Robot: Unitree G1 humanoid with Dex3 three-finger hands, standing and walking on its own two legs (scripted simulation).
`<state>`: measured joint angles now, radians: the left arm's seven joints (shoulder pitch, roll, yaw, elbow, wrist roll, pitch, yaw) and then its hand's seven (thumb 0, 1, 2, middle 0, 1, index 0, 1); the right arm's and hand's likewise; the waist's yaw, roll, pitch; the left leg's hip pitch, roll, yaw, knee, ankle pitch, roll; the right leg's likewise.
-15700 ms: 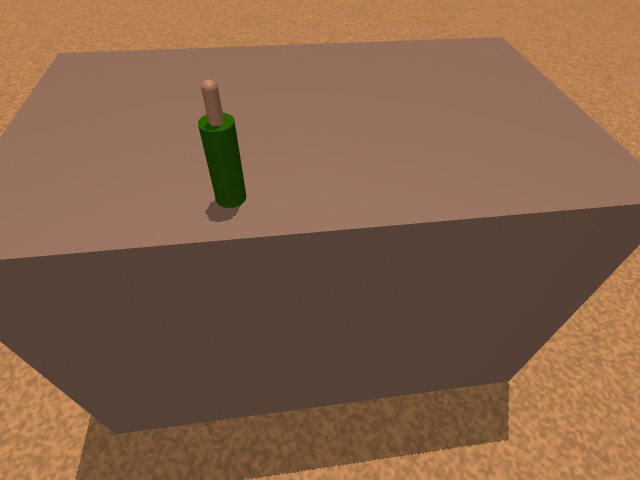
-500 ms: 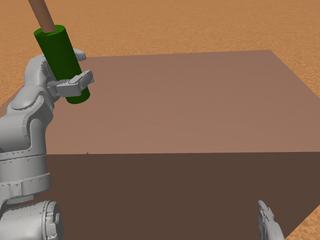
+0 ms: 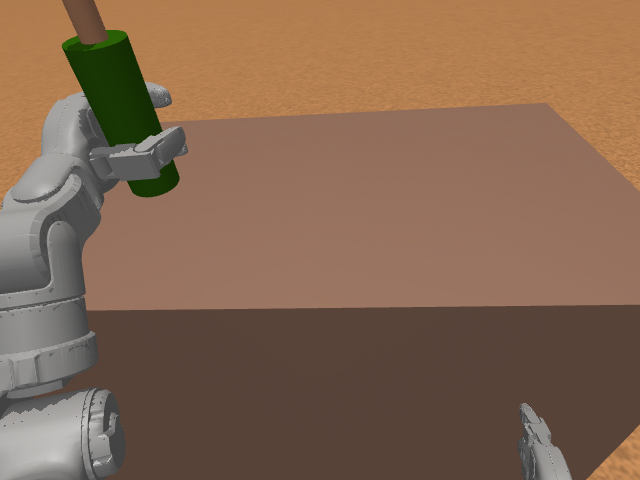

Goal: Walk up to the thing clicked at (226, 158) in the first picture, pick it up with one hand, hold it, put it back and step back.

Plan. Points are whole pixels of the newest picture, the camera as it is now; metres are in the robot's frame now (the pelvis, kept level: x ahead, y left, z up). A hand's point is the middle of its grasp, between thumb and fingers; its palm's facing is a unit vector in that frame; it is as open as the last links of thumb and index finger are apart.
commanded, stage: hold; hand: left
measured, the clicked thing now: (116, 89) +0.35 +0.18 +0.37
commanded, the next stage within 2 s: none
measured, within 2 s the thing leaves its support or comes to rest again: neither
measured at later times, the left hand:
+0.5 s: hand (140, 117) +0.35 +0.17 +0.34, palm faces +0.10 -1.00 -0.01, open 6.9 cm
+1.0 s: hand (142, 113) +0.34 +0.16 +0.35, palm faces +0.09 -1.00 -0.02, open 6.9 cm
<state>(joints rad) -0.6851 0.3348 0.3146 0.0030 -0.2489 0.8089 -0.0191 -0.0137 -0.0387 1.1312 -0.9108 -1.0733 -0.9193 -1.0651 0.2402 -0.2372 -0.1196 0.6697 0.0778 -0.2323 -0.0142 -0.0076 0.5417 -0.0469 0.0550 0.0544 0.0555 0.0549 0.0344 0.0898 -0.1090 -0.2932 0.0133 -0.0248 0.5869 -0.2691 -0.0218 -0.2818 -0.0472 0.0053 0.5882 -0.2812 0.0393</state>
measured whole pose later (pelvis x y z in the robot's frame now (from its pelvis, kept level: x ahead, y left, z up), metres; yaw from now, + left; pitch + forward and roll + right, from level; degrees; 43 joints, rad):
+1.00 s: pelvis +0.00 +0.00 +0.00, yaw +0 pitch -1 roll +0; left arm -0.79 0.36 0.32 -0.01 -0.27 0.95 -0.02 -0.01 -0.03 1.12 -0.90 -1.08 -0.91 -1.07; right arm 0.24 -0.23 -0.11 0.69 0.10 -0.25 0.01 -0.01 0.54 -0.05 0.05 0.05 0.05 0.05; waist 0.05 0.10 -0.13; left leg -0.32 0.01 -0.02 0.62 -0.28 -0.02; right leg -0.31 -0.05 0.01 0.62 -0.29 0.04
